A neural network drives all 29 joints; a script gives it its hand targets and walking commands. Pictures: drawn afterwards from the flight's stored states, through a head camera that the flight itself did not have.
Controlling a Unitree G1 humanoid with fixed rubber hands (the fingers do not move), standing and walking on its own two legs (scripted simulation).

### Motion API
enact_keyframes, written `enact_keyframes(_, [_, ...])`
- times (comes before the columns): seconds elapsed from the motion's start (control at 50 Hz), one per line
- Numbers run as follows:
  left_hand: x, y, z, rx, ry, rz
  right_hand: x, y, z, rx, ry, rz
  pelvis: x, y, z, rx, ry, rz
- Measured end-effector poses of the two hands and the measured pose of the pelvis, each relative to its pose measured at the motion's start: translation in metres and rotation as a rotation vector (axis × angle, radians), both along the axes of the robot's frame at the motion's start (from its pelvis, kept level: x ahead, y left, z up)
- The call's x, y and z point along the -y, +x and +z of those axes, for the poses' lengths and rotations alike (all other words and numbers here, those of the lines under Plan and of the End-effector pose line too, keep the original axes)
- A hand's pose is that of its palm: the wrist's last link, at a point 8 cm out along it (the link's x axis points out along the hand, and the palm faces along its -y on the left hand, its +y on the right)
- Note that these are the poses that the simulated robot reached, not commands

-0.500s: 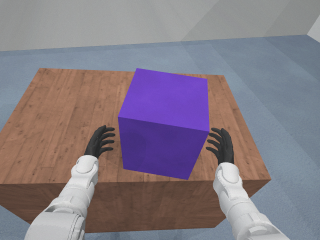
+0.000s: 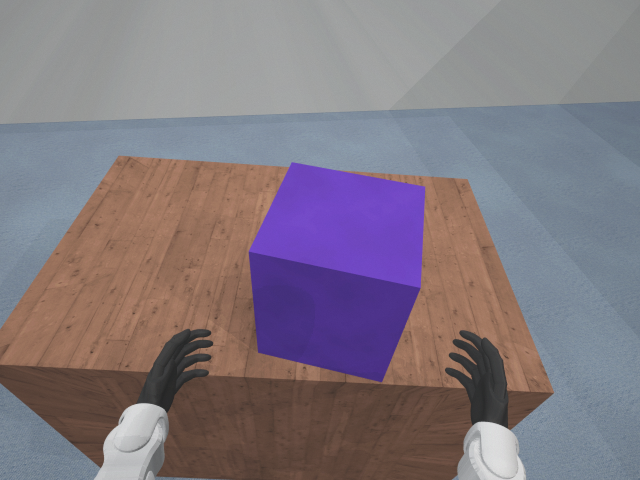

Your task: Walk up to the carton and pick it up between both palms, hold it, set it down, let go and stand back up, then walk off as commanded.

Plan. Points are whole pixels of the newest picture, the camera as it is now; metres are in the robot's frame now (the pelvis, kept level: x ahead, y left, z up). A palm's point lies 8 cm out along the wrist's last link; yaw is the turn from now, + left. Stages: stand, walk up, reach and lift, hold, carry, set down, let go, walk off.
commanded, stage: set down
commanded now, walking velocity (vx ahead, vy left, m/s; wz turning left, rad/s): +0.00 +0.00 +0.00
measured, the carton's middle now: (337, 273) +0.45 +0.01 -0.01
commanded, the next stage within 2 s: none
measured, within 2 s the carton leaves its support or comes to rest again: neither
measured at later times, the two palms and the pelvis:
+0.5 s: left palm (140, 433) +0.20 +0.24 -0.03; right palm (494, 438) +0.21 -0.18 +0.00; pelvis +0.01 +0.00 +0.00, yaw +0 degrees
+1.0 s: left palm (148, 437) +0.20 +0.23 -0.03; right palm (496, 447) +0.20 -0.18 -0.01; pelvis +0.02 -0.01 +0.00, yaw +0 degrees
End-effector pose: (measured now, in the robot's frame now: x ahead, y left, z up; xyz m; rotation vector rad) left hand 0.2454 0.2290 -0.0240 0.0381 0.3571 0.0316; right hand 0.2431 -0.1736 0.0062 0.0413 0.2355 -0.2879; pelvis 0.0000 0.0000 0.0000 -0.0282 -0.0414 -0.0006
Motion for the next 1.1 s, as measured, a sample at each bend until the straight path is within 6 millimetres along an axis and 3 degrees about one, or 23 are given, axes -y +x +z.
enact_keyframes(0.3, [-0.009, -0.013, 0.009, 0.026, -0.019, 0.018, 0.001, -0.008, 0.01, -0.009, 0.001, 0.019, 0.004, 0.004, 0.001, 0.021, 0.005, 0.001])
enact_keyframes(0.58, [-0.01, -0.056, -0.007, -0.077, -0.027, 0.05, 0.002, -0.036, -0.005, -0.094, -0.019, 0.052, 0.004, 0.012, 0.002, 0.033, 0.005, 0.001])
enact_keyframes(1.1, [0.0, -0.051, -0.01, -0.167, -0.015, 0.043, 0.009, -0.039, -0.018, -0.152, -0.025, 0.091, 0.01, 0.022, 0.004, 0.047, 0.012, 0.002])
